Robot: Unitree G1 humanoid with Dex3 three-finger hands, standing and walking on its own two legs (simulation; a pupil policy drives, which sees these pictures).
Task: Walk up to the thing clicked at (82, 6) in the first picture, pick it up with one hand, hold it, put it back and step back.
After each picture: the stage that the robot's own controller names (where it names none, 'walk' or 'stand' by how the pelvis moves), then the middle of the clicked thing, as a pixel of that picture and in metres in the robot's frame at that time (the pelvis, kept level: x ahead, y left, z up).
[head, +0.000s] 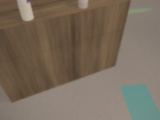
stand; out of the picture +1.09 +0.03 +0.02
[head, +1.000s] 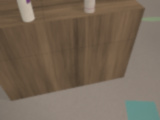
rise first; (89, 2) +0.98 +0.04 +0.05
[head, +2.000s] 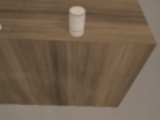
rise first; (77, 21) +0.64 +0.12 +0.05
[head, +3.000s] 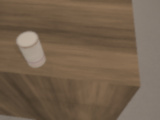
rise first; (32, 50) +0.43 +0.22 +0.05
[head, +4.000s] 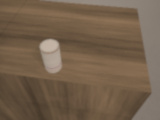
stand; (51, 56) +0.45 +0.15 +0.05
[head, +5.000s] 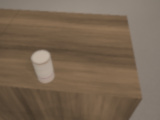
stand; (43, 67) +0.43 +0.18 +0.03
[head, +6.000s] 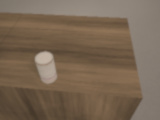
stand; (46, 68) +0.44 +0.18 +0.02
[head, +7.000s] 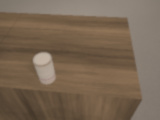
stand; (45, 68) +0.43 +0.18 +0.02
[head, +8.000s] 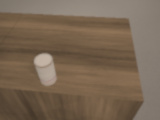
stand; (46, 70) +0.43 +0.18 +0.02
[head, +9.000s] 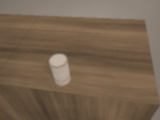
rise first; (60, 70) +0.43 +0.15 +0.02
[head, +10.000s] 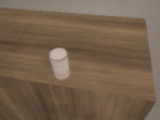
go down; (60, 64) +0.45 +0.15 +0.02
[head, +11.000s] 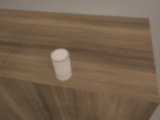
go down; (62, 65) +0.45 +0.14 +0.03
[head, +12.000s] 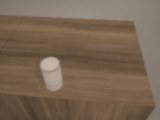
go down; (52, 74) +0.41 +0.13 +0.04
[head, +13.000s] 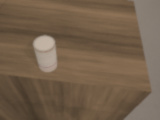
close in; (46, 54) +0.45 +0.13 +0.05
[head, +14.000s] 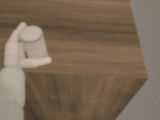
close; (35, 46) +0.46 +0.15 +0.09
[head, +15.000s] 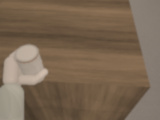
lift; (31, 65) +0.40 +0.17 +0.08
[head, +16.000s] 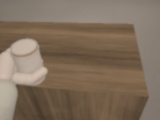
lift; (29, 63) +0.32 +0.17 +0.21
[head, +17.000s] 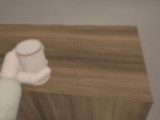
hold; (34, 63) +0.33 +0.16 +0.20
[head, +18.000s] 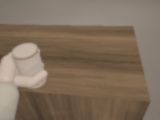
hold; (30, 66) +0.32 +0.17 +0.19
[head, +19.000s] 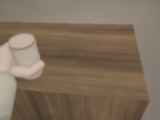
crouch; (27, 57) +0.34 +0.18 +0.20
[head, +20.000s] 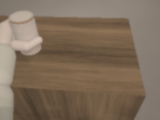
lower; (26, 33) +0.43 +0.18 +0.21
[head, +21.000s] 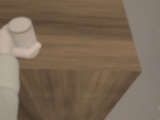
lower; (25, 38) +0.48 +0.16 +0.09
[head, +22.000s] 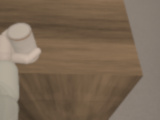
lower; (24, 44) +0.46 +0.16 +0.09
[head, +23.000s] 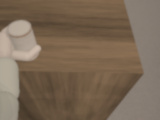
lower; (24, 41) +0.47 +0.16 +0.09
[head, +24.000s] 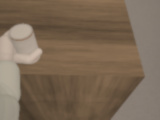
lower; (26, 45) +0.46 +0.16 +0.09
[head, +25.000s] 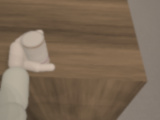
open; (36, 51) +0.44 +0.14 +0.08
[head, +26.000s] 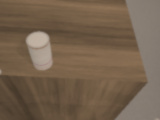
sink last; (40, 52) +0.45 +0.13 +0.07
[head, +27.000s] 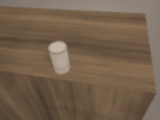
stand; (59, 58) +0.46 +0.15 +0.06
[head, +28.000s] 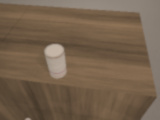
stand; (56, 61) +0.44 +0.13 +0.06
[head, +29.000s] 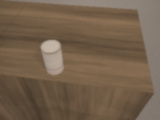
stand; (53, 57) +0.44 +0.14 +0.07
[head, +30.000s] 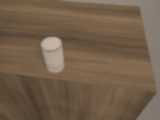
stand; (53, 55) +0.44 +0.14 +0.08
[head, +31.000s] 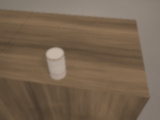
stand; (56, 64) +0.45 +0.14 +0.04
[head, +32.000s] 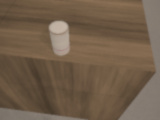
walk; (60, 38) +0.51 +0.11 +0.05
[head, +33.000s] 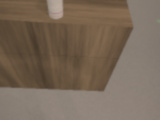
walk; (55, 3) +0.71 +0.16 +0.04
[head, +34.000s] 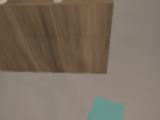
stand; out of the picture +1.03 +0.25 +0.04
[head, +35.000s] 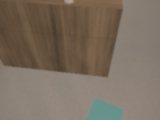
stand; out of the picture +1.07 +0.15 +0.03
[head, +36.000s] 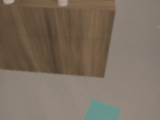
stand; out of the picture +1.08 +0.17 +0.02
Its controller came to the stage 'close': yes
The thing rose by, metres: 0.19
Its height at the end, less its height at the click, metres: +0.00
